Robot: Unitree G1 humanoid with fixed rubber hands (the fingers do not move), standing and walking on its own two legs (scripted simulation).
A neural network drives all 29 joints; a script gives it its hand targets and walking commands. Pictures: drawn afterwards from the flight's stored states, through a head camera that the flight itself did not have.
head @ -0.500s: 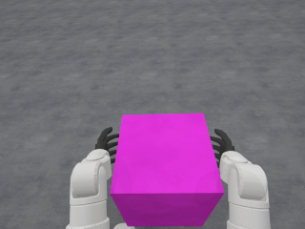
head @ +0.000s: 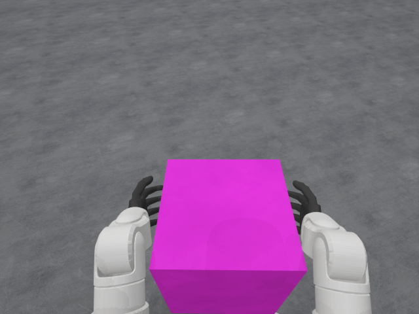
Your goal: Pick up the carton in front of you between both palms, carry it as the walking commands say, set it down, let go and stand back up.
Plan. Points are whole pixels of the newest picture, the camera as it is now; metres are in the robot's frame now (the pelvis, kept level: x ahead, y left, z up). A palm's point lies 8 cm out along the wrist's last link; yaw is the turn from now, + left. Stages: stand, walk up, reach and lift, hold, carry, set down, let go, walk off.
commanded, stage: carry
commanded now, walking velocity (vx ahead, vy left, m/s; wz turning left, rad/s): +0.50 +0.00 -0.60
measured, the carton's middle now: (222, 239) +0.25 +0.00 +0.00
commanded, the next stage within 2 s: none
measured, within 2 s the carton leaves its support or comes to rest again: neither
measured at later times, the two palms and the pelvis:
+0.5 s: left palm (200, 111) +0.58 +0.05 +0.07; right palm (312, 124) +0.55 -0.25 +0.06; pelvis +0.30 -0.07 +0.00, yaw -4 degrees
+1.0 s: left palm (178, 58) +0.90 +0.14 +0.06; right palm (260, 57) +0.92 -0.16 +0.06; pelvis +0.64 -0.04 -0.01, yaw +5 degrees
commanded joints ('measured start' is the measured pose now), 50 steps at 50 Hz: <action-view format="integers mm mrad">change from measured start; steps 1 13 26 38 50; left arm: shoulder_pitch -444 -420 -367 -400 -441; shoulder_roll -905 -850 -962 -805 -975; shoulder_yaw -739 -702 -708 -665 -726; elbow -81 -47 -73 -99 -32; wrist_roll -398 -387 -409 -399 -405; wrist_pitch -11 36 -48 33 -27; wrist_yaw -244 -240 -272 -257 -266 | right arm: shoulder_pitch -490 -475 -483 -504 -517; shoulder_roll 922 826 954 811 972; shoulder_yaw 693 665 751 698 703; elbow -124 -117 -151 -143 -94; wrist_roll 422 392 399 386 400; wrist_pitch -8 49 -30 58 -2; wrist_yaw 268 266 257 246 270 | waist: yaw -2 38 30 16 11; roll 178 215 -97 -176 89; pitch -150 -181 -198 -87 -215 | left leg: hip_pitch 230 275 -474 -185 229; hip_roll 264 154 16 -181 123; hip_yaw -169 140 -191 34 -345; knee -205 344 636 208 -158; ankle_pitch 19 768 21 180 279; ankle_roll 55 -69 -10 87 171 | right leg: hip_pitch -126 428 705 765 7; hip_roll -41 162 -238 -195 -85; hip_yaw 2 -213 10 -265 26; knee -92 -604 -813 -545 59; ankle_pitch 87 193 350 1158 25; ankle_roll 10 -73 -87 20 73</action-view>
